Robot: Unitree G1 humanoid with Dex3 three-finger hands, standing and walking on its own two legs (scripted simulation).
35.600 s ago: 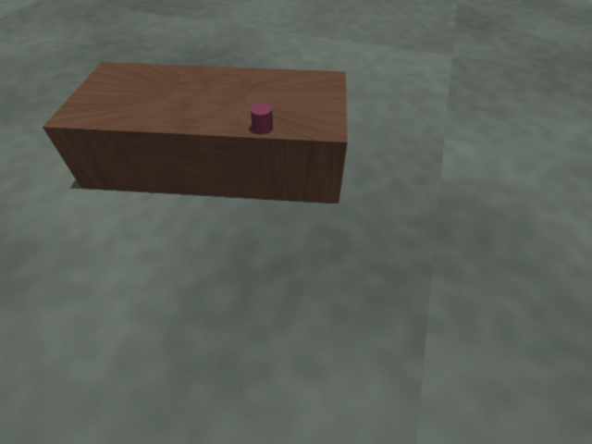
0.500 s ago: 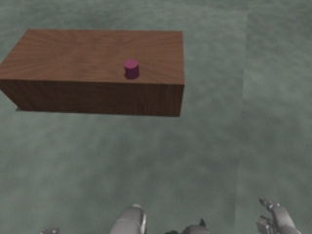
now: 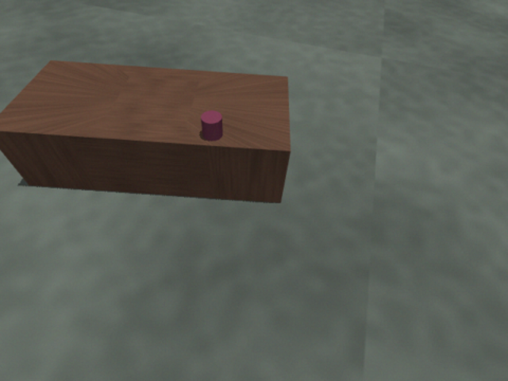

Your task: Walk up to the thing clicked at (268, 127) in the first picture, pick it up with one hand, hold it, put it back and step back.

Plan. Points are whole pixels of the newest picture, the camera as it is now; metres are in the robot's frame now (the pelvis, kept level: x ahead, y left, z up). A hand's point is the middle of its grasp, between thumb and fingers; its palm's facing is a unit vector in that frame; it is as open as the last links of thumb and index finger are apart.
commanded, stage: step back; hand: left
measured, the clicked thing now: (212, 125) +1.09 +0.17 -0.36
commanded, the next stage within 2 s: stand in 0.64 s
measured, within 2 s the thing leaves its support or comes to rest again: neither
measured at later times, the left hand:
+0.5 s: hand out of the picture +0.11 +0.29 -0.16, palm faces +0.02 -0.93 -0.36, open 7.4 cm
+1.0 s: hand out of the picture +0.13 +0.25 -0.14, palm faces -0.03 -0.94 -0.33, open 7.4 cm
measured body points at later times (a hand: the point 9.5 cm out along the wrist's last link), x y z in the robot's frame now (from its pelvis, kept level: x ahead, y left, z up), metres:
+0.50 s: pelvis +0.03 +0.02 +0.00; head +0.05 +0.04 +0.45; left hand +0.11 +0.34 -0.13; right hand +0.13 -0.28 -0.12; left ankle +0.06 +0.13 -0.73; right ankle +0.00 -0.12 -0.73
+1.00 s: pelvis +0.04 +0.00 +0.01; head +0.04 +0.01 +0.46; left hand +0.13 +0.30 -0.12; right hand +0.13 -0.29 -0.11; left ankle +0.06 +0.13 -0.73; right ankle +0.01 -0.13 -0.73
